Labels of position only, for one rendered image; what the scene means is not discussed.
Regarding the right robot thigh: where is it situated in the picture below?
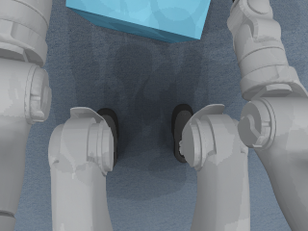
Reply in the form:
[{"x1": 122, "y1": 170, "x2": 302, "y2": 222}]
[{"x1": 185, "y1": 114, "x2": 250, "y2": 231}]

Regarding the left robot upper arm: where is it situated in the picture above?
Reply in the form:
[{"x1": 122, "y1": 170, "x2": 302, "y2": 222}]
[{"x1": 0, "y1": 58, "x2": 52, "y2": 231}]

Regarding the robot right forearm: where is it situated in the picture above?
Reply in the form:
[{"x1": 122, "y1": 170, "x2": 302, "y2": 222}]
[{"x1": 226, "y1": 0, "x2": 308, "y2": 101}]

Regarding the robot left foot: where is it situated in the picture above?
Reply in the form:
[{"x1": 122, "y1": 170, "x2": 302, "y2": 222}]
[{"x1": 97, "y1": 108, "x2": 119, "y2": 167}]

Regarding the right robot upper arm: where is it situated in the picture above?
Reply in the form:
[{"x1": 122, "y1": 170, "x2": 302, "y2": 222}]
[{"x1": 237, "y1": 96, "x2": 308, "y2": 231}]

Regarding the robot left forearm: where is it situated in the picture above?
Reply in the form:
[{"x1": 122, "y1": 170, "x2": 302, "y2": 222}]
[{"x1": 0, "y1": 0, "x2": 53, "y2": 68}]

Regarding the carton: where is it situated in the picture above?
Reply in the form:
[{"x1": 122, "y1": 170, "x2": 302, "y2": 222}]
[{"x1": 65, "y1": 0, "x2": 211, "y2": 43}]

